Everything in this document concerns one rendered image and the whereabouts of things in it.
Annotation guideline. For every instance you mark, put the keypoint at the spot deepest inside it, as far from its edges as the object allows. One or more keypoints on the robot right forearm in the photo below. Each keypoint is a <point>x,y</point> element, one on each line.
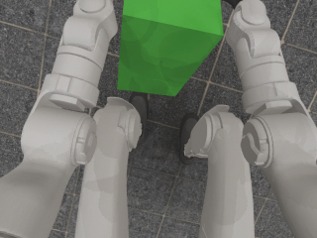
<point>260,63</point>

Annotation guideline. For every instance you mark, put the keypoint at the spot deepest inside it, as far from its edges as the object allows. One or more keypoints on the robot left forearm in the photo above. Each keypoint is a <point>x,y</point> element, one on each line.
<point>80,58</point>

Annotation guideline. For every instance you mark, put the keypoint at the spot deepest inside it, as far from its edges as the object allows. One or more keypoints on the right robot hand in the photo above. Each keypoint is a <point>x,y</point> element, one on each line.
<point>234,3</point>

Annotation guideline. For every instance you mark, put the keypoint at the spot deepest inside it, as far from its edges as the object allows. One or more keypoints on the carton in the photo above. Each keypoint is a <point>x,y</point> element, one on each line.
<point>163,42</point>

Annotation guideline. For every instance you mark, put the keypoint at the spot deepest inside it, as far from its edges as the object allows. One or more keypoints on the robot left thigh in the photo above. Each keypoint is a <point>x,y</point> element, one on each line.
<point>103,203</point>

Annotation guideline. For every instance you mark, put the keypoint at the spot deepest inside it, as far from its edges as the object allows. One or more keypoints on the robot left foot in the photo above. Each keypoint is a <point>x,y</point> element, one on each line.
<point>140,101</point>

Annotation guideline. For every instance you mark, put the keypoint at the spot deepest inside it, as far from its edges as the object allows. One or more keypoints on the right robot upper arm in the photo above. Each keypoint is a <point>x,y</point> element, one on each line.
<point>284,147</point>

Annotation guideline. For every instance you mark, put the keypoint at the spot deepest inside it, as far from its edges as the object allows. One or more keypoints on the left robot upper arm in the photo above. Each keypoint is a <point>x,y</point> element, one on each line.
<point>55,142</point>

